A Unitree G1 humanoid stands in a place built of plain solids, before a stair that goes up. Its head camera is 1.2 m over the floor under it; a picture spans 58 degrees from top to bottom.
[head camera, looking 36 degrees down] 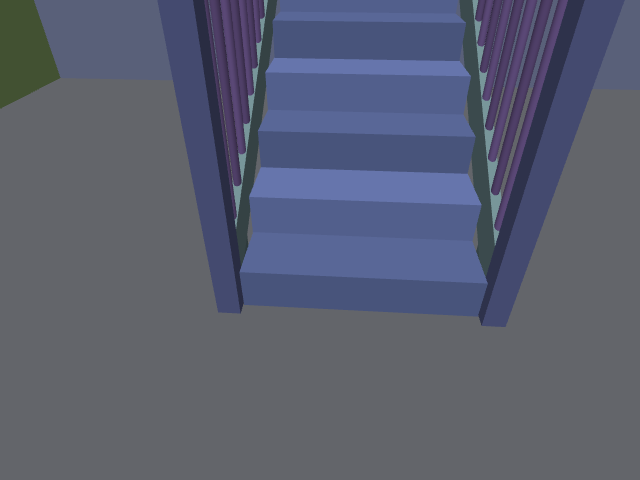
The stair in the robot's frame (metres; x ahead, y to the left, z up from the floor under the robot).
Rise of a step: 0.17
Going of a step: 0.26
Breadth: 0.90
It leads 4 degrees to the right of straight ahead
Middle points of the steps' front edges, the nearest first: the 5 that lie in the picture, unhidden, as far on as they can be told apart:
1.19 -0.15 0.17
1.45 -0.17 0.34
1.71 -0.19 0.50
1.96 -0.20 0.67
2.22 -0.22 0.84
